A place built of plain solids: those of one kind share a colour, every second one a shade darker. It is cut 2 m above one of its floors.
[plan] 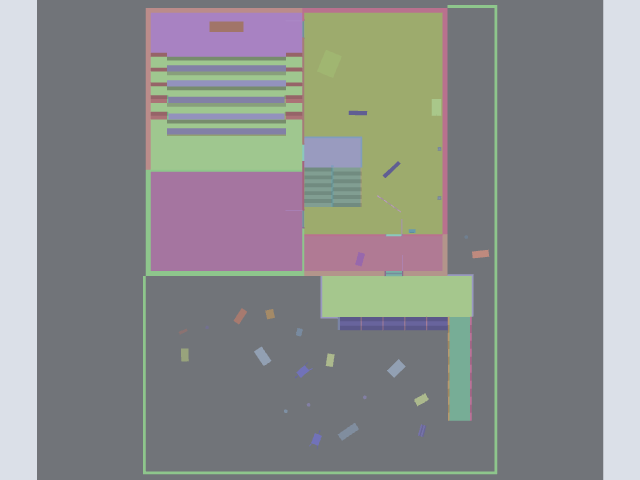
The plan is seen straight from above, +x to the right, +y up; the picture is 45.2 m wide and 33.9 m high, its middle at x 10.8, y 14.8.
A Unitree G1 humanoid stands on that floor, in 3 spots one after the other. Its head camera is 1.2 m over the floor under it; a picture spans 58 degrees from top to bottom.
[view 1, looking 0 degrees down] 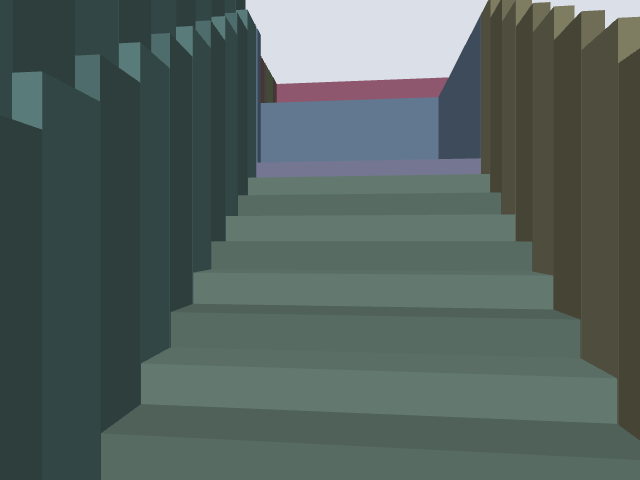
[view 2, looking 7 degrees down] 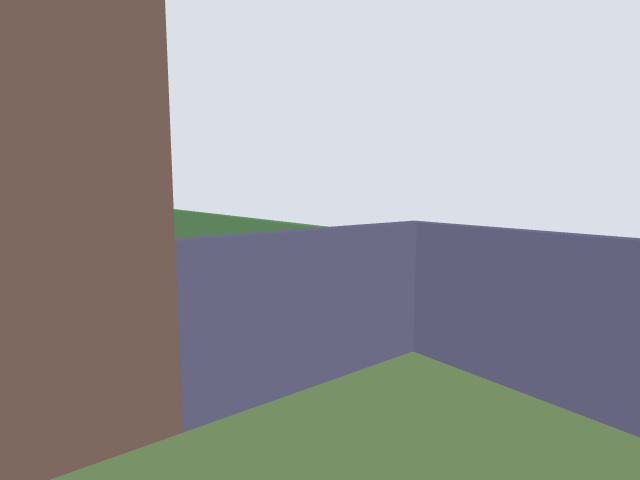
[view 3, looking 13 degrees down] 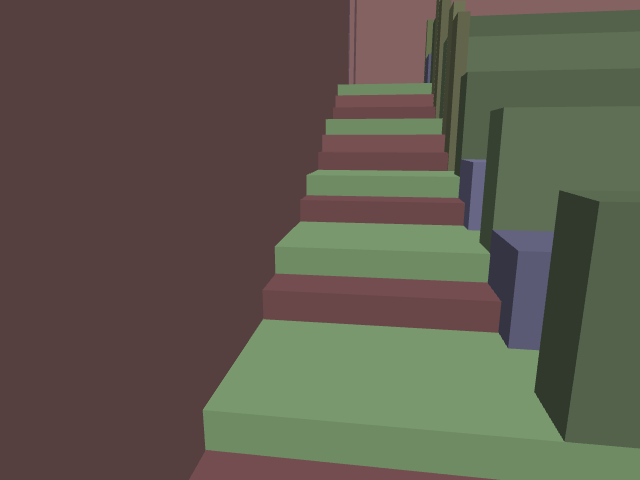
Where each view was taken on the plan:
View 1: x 12.72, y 16.24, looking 96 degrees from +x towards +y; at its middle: tread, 2.86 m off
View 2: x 19.10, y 10.27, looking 52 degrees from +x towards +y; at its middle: guard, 2.54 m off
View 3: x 8.97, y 28.97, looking -82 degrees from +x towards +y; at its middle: floor_tier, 2.56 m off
